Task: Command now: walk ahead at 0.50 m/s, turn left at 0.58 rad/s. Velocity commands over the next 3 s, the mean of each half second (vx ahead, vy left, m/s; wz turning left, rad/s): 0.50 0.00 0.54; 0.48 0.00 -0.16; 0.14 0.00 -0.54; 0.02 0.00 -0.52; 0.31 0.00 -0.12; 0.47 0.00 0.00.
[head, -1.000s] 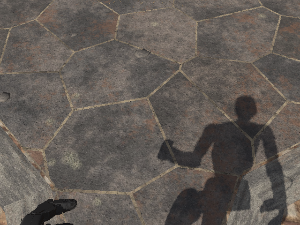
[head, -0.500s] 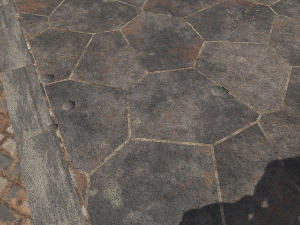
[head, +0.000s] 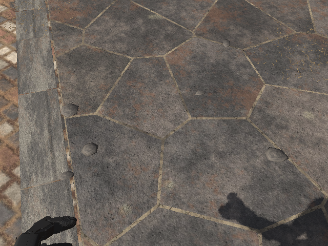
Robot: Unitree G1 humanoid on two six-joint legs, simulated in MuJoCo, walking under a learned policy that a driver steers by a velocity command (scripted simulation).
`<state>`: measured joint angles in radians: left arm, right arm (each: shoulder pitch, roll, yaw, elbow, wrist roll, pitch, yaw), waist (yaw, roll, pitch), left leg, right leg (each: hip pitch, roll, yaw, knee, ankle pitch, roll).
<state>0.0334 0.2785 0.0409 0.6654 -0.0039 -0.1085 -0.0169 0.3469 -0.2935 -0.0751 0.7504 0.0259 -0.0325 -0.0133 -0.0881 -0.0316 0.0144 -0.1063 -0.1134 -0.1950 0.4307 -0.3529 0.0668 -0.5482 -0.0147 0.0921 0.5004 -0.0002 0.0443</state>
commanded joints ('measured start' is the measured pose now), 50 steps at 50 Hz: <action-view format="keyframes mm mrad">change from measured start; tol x32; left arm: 1 40 135 53 -54 -5 -30 0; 29 373 74 13 113 8 27 16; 50 18 55 24 5 1 46 -51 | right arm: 1 -19 -139 -37 -60 -2 -2 -6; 50 -63 -155 -38 14 -19 -27 -21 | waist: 1 88 159 -47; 4 120 -349 -347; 24 158 -29 70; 30 -43 202 -463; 50 46 97 44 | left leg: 1 -51 225 -225 19 290 102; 6 -699 118 23 870 -112 -47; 25 -463 141 225 158 209 6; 28 123 102 210 99 292 85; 29 533 403 -271 88 201 242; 30 552 525 -568 -63 163 304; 37 -64 351 62 -266 369 156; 50 151 365 369 -140 872 60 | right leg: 1 220 18 -28 -63 -51 -49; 5 838 -399 675 -201 -572 -280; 11 446 -234 124 -308 -141 -217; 27 583 -243 -243 -10 612 -153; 30 -118 16 -38 809 -605 -48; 31 -202 -33 7 853 -556 -61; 50 -79 -30 -144 112 12 -78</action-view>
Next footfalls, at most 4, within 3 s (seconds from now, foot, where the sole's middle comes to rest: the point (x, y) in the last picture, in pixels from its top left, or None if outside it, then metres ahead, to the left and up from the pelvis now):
0.04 right None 0.20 -0.13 -0.77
0.56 left None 0.42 0.19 -0.77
1.08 right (142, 180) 0.76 0.04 -0.77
1.54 left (92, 176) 0.79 0.26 -0.77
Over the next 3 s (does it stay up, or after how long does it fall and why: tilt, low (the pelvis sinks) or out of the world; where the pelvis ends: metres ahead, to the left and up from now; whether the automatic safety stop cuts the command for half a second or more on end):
stays up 1.03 -0.03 -0.02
